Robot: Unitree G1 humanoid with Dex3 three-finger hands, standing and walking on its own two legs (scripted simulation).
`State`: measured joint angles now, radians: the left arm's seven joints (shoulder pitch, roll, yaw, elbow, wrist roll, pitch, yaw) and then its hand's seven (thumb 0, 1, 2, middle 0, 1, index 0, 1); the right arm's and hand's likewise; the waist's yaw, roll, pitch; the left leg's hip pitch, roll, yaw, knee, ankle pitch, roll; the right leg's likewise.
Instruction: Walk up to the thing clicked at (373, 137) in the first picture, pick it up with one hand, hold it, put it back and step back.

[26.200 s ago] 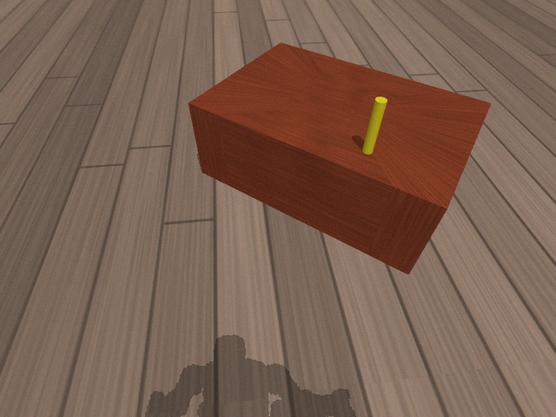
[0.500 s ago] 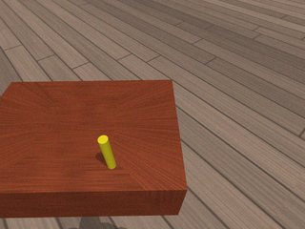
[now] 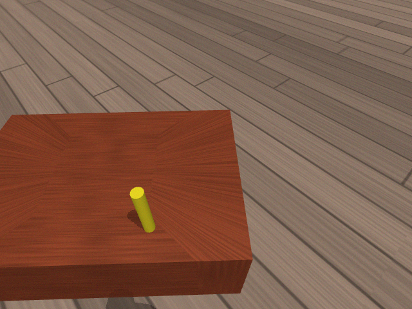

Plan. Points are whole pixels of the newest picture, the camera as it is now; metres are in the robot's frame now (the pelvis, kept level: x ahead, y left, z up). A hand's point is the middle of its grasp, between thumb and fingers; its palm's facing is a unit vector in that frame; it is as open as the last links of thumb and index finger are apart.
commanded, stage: stand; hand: left
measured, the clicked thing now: (143, 211) +0.46 +0.20 -0.25
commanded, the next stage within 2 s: step back in 0.62 s
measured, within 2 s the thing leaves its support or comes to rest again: neither
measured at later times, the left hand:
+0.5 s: hand out of the picture +0.07 +0.25 -0.16, palm faces -0.02 -0.94 -0.35, open 7.3 cm
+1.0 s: hand out of the picture +0.08 +0.32 -0.18, palm faces -0.05 -0.92 -0.38, open 7.3 cm
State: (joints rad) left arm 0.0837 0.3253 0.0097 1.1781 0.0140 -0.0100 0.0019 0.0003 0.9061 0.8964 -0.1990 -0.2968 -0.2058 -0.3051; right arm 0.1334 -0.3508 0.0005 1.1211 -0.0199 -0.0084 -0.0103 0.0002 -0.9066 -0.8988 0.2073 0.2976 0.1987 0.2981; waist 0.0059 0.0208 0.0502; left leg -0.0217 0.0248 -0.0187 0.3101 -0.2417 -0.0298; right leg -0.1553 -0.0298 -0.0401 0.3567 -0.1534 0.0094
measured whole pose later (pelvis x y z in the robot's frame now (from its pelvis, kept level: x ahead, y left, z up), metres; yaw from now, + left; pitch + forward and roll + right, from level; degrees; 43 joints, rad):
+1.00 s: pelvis -0.08 +0.05 -0.02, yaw -1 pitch -2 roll -1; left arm 0.00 0.42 0.06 0.92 0.02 0.07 0.03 0.00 0.91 0.90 -0.20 -0.30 -0.21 -0.30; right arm 0.16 -0.37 -0.07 0.96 -0.04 0.04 0.01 0.00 -0.91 -0.90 0.21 0.30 0.20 0.30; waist -0.03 -0.06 0.19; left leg -0.26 -0.02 -0.02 0.66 -0.36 0.03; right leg -0.50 0.06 0.16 0.94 -0.50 -0.01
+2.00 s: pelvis -0.33 +0.04 -0.02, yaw -7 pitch -2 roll -1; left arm 0.20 0.41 0.09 0.83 0.03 0.07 0.00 0.00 0.91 0.90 -0.20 -0.30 -0.21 -0.30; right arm 0.14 -0.37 -0.05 0.81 -0.04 0.02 -0.01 0.00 -0.90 -0.90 0.21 0.30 0.20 0.30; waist 0.02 -0.03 0.17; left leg -0.36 0.06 0.00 0.60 -0.20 0.00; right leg -0.33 0.05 0.12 0.96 -0.51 0.02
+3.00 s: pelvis -0.65 +0.00 -0.02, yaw -1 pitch -3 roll +1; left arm 0.21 0.38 0.07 0.90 0.05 0.00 0.01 0.00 0.90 0.90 -0.20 -0.30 -0.21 -0.31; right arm 0.21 -0.41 -0.06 0.94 -0.03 0.06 0.01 0.00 -0.91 -0.90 0.21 0.30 0.20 0.30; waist 0.04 0.03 0.10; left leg -0.34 -0.02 -0.07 0.82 -0.50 -0.02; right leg -0.28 -0.05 -0.04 0.67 -0.34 -0.02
